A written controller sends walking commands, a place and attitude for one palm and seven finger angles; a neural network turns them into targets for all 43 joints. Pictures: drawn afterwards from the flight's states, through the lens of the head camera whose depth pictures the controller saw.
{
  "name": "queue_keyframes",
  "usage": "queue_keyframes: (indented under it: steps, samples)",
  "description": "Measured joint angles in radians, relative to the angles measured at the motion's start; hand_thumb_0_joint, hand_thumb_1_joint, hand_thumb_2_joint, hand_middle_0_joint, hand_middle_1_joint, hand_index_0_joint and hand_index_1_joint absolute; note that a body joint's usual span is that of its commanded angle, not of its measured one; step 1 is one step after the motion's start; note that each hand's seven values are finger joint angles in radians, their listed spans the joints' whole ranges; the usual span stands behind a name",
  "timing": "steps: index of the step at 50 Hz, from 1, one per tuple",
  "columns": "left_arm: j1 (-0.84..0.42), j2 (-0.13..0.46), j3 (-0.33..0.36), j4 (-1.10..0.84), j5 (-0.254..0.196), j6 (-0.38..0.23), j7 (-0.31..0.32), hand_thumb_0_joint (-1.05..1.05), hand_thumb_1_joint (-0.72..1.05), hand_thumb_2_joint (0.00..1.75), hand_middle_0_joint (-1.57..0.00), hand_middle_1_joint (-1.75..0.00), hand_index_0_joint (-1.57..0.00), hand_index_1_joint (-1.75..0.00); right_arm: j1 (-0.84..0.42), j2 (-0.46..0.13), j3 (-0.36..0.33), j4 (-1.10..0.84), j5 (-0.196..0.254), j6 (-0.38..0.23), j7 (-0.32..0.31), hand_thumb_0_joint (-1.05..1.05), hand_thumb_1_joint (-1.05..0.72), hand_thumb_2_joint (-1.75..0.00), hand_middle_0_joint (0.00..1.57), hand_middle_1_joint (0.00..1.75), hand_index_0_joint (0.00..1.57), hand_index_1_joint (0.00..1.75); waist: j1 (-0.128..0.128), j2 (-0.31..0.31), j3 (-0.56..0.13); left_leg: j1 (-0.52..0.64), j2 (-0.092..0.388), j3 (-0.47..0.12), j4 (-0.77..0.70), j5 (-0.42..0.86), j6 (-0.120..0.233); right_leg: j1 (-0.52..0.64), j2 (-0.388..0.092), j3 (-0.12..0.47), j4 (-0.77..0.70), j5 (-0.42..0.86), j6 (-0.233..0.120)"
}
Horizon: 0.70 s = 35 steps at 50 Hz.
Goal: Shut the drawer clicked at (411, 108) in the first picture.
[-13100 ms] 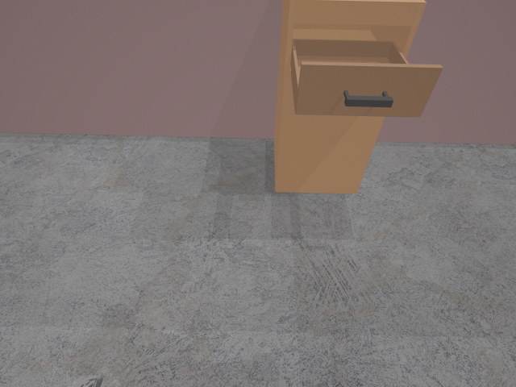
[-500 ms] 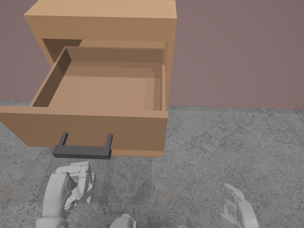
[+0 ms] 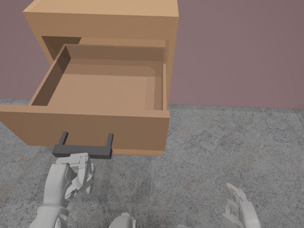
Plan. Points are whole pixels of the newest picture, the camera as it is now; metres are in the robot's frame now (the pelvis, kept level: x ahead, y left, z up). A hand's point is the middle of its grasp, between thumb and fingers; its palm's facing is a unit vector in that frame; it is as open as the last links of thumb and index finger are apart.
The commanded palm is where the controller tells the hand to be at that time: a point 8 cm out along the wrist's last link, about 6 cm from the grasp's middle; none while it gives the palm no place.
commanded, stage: push the drawer shut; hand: left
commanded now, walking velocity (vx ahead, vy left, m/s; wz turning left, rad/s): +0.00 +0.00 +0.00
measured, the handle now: (85, 144) +0.31 +0.17 +0.07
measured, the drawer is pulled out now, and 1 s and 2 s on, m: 0.30 0.19 0.06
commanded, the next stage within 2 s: none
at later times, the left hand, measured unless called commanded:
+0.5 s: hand (97, 156) +0.28 +0.14 +0.06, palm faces -0.04 -1.00 -0.04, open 3.1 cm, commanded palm +0.27 +0.19 +0.07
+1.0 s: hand (101, 134) +0.34 +0.14 +0.06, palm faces -0.02 -1.00 -0.04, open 3.1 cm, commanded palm +0.33 +0.20 +0.07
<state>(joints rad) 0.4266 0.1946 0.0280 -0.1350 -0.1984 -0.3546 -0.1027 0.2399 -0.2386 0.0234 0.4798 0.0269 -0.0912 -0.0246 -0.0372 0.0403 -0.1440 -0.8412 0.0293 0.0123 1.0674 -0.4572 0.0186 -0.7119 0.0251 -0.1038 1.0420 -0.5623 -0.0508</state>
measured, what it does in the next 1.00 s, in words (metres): stands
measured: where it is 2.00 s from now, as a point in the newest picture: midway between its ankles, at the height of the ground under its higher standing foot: outside the picture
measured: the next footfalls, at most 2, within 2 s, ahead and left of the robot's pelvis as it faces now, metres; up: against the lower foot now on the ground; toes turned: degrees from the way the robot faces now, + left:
none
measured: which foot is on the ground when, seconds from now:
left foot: down 0.00-1.00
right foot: down 0.00-1.00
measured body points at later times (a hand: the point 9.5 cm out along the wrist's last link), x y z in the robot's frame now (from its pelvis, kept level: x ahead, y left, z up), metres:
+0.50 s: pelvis -0.01 +0.01 +0.01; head +0.04 +0.01 +0.45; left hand +0.27 +0.20 +0.07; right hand +0.15 -0.23 -0.08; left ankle +0.04 +0.11 -0.67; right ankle -0.03 -0.09 -0.67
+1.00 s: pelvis -0.01 +0.01 +0.01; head +0.05 +0.01 +0.46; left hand +0.33 +0.20 +0.07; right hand +0.11 -0.24 -0.09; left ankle +0.04 +0.11 -0.67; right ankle -0.03 -0.09 -0.67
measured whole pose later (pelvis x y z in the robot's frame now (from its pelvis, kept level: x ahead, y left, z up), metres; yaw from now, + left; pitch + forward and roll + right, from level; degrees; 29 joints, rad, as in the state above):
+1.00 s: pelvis -0.01 +0.01 +0.01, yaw +0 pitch +13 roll -2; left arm -0.17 0.20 0.06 0.41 -0.16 -0.35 -0.04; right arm 0.25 -0.25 0.03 0.61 0.03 -0.05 -0.01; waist -0.05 0.03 -0.10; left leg -0.81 0.02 0.03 0.99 -0.40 0.03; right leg -0.69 0.02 -0.09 0.97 -0.50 -0.04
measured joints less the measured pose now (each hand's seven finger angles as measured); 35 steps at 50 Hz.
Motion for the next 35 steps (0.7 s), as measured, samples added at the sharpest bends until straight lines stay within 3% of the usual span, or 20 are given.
queue_keyframes:
  steps: [15, 25, 35]
  samples:
    - [-0.162, 0.003, -0.027, 0.114, 0.021, 0.011, 0.025, -0.02, 0.88, 0.96, -1.40, -1.60, -1.40, -1.60, -0.008, -0.011, 0.014, 0.040, -0.002, -0.007, -0.002, 0.01, -0.90, -0.90, 0.20, 0.30, 0.20, 0.30, 0.009, 0.004, 0.020, -0.004, -0.010, -0.007, -0.008, 0.020, 0.007, 0.001, -0.009, -0.008, -0.008, 0.015, 0.006]
    - [-0.336, 0.004, -0.024, 0.255, 0.033, 0.049, 0.053, -0.01, 0.89, 0.97, -1.40, -1.60, -1.40, -1.60, -0.017, -0.009, 0.023, 0.068, 0.000, 0.003, -0.002, 0.01, -0.90, -0.90, 0.20, 0.30, 0.20, 0.30, -0.001, 0.001, 0.030, 0.019, -0.012, -0.002, -0.042, 0.044, 0.010, 0.020, -0.010, -0.004, -0.038, 0.040, 0.009]
    - [-0.447, 0.000, -0.006, 0.378, 0.038, 0.032, 0.065, 0.01, 0.90, 0.97, -1.40, -1.60, -1.40, -1.60, -0.004, -0.014, 0.016, 0.089, 0.000, 0.016, 0.006, 0.01, -0.90, -0.90, 0.20, 0.30, 0.20, 0.30, -0.009, -0.005, 0.036, 0.040, -0.011, 0.010, -0.072, 0.056, 0.013, 0.032, -0.010, 0.010, -0.061, 0.054, 0.012]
